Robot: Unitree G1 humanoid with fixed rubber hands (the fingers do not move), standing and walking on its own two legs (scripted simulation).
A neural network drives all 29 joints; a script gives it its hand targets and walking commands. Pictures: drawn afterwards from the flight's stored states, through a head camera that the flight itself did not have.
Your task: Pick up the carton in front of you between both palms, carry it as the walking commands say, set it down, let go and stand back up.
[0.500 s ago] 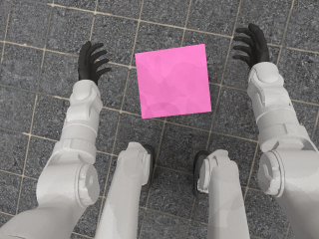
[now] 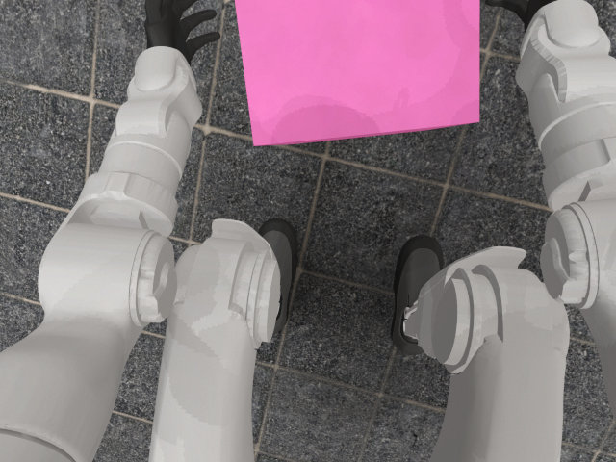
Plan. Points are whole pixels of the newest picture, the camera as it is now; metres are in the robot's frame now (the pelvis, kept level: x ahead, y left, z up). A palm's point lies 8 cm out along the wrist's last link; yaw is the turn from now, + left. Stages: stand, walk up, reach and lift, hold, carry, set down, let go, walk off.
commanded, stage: reach and lift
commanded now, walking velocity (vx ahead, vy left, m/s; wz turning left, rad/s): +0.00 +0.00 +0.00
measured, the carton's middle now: (353, 51) +0.52 +0.01 -0.26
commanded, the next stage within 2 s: none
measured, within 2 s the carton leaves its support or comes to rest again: leaves its support in 0.86 s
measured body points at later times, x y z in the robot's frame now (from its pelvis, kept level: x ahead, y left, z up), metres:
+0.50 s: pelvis +0.01 +0.00 -0.01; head +0.37 -0.01 +0.26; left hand +0.52 +0.18 -0.19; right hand +0.56 -0.14 -0.20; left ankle +0.13 +0.12 -0.35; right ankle +0.12 -0.12 -0.35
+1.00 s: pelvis +0.01 +0.00 -0.01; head +0.33 -0.03 +0.30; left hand +0.53 +0.16 -0.14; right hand +0.55 -0.15 -0.15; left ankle +0.13 +0.13 -0.35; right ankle +0.12 -0.12 -0.35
